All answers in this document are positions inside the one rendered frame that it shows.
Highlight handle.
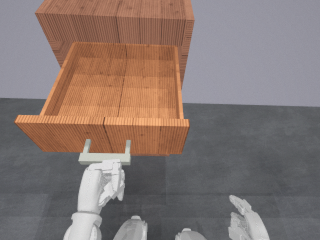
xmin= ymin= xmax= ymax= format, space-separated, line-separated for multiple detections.
xmin=78 ymin=139 xmax=131 ymax=166

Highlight robot left hand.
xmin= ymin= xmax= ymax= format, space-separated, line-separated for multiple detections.
xmin=77 ymin=159 xmax=125 ymax=214

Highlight left robot shin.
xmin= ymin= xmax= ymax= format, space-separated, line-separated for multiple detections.
xmin=131 ymin=215 xmax=141 ymax=220

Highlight right robot thigh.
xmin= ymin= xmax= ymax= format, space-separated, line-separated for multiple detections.
xmin=175 ymin=230 xmax=207 ymax=240

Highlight robot right hand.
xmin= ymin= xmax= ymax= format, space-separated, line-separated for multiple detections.
xmin=228 ymin=195 xmax=270 ymax=240

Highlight drawer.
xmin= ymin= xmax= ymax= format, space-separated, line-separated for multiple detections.
xmin=14 ymin=41 xmax=190 ymax=154

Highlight cabinet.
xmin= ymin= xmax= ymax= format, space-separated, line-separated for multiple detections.
xmin=35 ymin=0 xmax=195 ymax=157

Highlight left robot forearm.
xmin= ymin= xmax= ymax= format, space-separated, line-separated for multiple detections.
xmin=63 ymin=211 xmax=102 ymax=240

